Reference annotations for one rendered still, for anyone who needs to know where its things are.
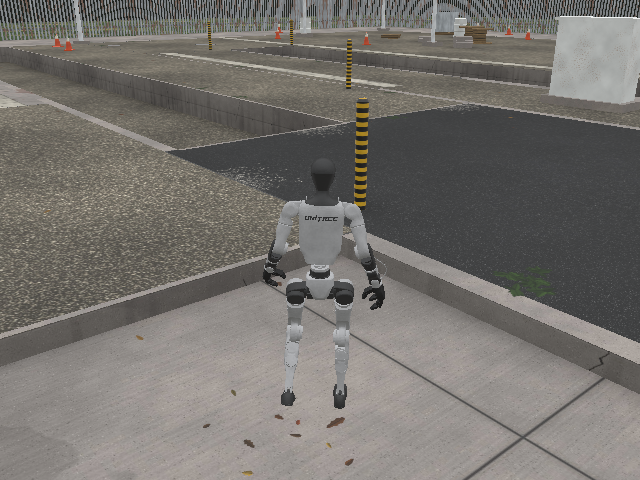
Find robot right hand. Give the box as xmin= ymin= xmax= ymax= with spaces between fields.
xmin=362 ymin=284 xmax=385 ymax=310

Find robot left forearm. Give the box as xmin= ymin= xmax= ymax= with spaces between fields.
xmin=264 ymin=239 xmax=282 ymax=273

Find right robot foot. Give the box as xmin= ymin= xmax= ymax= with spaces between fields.
xmin=333 ymin=384 xmax=347 ymax=409

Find right robot upper arm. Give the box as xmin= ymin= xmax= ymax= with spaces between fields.
xmin=343 ymin=202 xmax=371 ymax=259

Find robot left hand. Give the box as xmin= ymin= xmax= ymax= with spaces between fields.
xmin=262 ymin=268 xmax=286 ymax=287

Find robot right forearm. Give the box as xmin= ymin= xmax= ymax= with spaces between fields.
xmin=361 ymin=243 xmax=382 ymax=288

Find left robot upper arm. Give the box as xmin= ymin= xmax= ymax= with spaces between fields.
xmin=272 ymin=200 xmax=301 ymax=255

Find right robot shin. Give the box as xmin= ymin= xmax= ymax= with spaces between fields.
xmin=335 ymin=330 xmax=350 ymax=395

